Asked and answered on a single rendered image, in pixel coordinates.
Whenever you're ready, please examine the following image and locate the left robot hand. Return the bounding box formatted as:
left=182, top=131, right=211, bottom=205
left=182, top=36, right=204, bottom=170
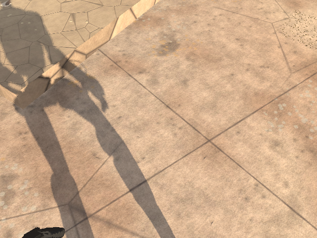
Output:
left=22, top=227, right=65, bottom=238

